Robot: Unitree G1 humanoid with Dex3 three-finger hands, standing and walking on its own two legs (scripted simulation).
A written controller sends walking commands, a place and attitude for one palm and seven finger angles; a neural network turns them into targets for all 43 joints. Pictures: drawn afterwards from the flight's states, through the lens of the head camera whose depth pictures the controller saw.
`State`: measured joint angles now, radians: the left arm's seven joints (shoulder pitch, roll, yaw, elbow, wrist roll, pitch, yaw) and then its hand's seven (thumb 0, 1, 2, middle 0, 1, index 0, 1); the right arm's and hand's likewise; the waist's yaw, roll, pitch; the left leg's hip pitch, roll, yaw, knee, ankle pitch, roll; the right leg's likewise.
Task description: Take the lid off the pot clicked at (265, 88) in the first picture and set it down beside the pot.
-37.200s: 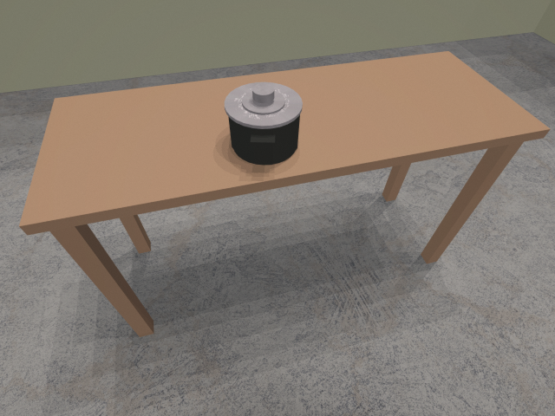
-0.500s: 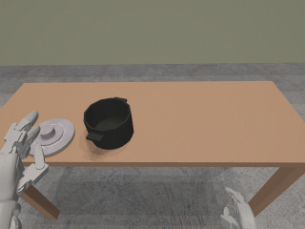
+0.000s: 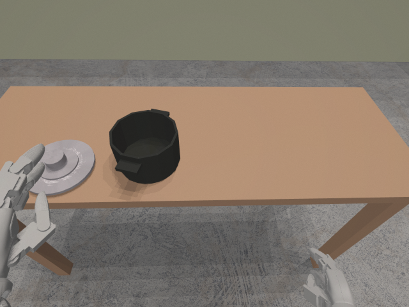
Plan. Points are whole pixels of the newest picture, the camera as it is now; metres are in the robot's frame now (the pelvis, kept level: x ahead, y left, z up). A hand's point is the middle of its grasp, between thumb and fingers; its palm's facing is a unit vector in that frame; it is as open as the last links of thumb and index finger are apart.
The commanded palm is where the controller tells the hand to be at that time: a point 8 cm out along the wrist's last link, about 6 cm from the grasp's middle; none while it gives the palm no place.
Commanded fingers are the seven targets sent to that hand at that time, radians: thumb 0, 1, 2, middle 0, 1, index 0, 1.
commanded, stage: step back with the hand held close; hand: left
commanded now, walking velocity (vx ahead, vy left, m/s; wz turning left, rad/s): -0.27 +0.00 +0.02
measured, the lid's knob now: (54, 158) +0.43 +0.42 -0.02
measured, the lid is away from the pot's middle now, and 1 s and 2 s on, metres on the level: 0.23 0.23 0.23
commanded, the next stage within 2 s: stop stepping back and stand still in 0.96 s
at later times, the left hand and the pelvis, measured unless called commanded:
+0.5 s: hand out of the picture +0.11 +0.26 +0.16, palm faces +0.38 -0.84 -0.39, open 7.4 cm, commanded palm +0.05 +0.31 +0.18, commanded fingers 0.00 0.90 0.90 -0.20 -0.30 -0.20 -0.30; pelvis -0.07 +0.02 -0.02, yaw +2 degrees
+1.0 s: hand out of the picture +0.05 +0.27 +0.17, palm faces +0.30 -0.87 -0.39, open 7.4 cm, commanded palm -0.04 +0.32 +0.18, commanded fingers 0.00 0.90 0.90 -0.20 -0.30 -0.20 -0.30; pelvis -0.17 +0.04 -0.01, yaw -1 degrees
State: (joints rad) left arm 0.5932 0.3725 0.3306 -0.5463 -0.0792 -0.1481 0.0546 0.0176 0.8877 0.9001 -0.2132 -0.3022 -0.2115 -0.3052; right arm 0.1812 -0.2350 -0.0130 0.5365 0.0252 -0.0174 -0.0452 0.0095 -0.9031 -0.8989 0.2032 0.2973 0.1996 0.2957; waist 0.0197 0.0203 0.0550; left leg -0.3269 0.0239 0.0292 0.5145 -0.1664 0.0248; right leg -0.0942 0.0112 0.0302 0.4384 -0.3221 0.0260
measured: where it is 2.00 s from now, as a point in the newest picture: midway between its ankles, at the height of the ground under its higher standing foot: outside the picture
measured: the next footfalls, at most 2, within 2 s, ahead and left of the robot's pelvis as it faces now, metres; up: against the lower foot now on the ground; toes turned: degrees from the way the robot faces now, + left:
right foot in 0.76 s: -0.13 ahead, -0.10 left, +0.00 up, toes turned -3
left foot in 0.96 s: -0.11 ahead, +0.14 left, +0.00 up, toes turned +0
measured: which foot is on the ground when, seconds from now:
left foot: down 0.00-0.76, up 0.78-0.94, down 0.96-1.00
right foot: down 0.00-0.54, up 0.56-0.74, down 0.76-0.96, up 0.98-1.00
